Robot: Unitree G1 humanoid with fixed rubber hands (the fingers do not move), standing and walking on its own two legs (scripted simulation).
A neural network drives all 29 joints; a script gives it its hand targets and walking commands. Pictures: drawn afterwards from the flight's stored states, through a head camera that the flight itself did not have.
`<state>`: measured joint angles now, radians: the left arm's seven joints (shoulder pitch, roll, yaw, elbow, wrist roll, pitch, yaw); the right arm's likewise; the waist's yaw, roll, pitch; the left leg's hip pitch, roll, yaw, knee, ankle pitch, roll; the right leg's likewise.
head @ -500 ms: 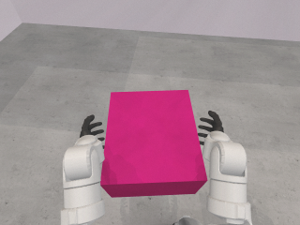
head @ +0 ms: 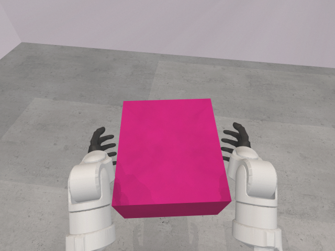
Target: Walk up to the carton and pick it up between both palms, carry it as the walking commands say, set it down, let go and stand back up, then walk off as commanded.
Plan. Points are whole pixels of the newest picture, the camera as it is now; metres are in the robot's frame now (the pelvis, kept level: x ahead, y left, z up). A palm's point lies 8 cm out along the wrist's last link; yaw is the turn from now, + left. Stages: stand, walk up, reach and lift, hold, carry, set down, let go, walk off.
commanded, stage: carry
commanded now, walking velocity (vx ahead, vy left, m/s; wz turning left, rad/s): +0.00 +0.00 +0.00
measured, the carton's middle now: (169, 156) +0.36 +0.00 +0.00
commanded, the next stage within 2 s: none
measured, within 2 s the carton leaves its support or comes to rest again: neither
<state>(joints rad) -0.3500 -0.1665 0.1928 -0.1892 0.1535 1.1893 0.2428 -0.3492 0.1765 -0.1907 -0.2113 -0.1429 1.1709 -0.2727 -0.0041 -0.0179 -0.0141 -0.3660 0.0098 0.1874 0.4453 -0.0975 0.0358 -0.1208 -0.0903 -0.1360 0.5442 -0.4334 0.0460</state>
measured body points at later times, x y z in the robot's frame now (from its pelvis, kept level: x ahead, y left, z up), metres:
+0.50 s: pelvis +0.10 +0.00 +0.01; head +0.10 -0.01 +0.46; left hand +0.41 +0.15 +0.09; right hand +0.41 -0.17 +0.09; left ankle +0.08 +0.08 -0.72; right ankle +0.01 -0.12 -0.72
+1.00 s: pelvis +0.07 +0.00 +0.00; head +0.06 -0.01 +0.45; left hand +0.37 +0.16 +0.08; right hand +0.37 -0.17 +0.08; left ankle +0.07 +0.08 -0.73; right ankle +0.01 -0.12 -0.73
